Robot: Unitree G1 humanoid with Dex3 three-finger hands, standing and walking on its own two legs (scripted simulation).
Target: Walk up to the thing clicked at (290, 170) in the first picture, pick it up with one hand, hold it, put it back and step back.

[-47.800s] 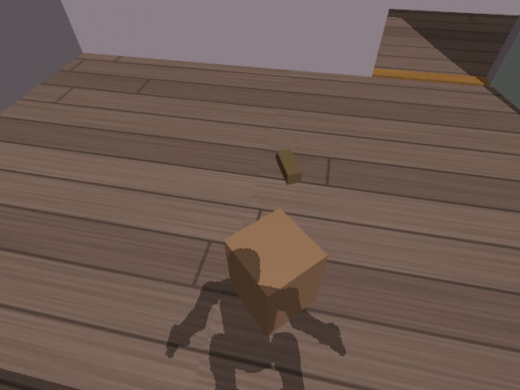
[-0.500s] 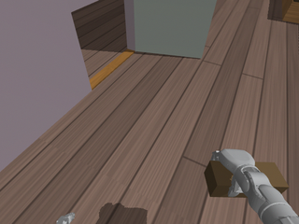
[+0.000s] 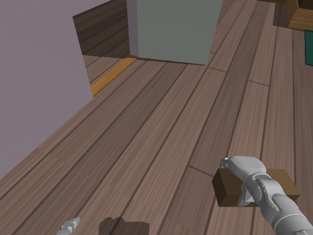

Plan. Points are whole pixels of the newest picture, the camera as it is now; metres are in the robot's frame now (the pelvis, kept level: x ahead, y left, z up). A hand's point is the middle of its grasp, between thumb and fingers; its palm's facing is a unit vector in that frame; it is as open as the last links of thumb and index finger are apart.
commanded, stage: hold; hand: right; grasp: from above
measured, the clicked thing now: (252, 187) +0.29 -0.27 -0.08
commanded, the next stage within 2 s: crouch in 0.52 s
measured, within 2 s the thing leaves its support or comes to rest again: neither
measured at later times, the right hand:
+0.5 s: hand (241, 181) +0.29 -0.22 -0.04, palm faces -0.47 +0.05 -0.88, open 10.7 cm
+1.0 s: hand (234, 191) +0.29 -0.23 -0.10, palm faces -0.50 +0.02 -0.87, open 10.7 cm
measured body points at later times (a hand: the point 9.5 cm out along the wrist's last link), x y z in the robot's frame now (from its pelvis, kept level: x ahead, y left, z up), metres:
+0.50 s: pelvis +0.00 +0.00 +0.00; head +0.01 +0.02 +0.45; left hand +0.15 +0.25 -0.11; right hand +0.31 -0.22 +0.01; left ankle +0.03 +0.14 -0.74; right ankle +0.02 -0.13 -0.74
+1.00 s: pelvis +0.01 +0.00 -0.01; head +0.05 +0.00 +0.44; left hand +0.14 +0.26 -0.13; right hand +0.31 -0.22 -0.06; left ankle +0.03 +0.14 -0.73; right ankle +0.02 -0.13 -0.73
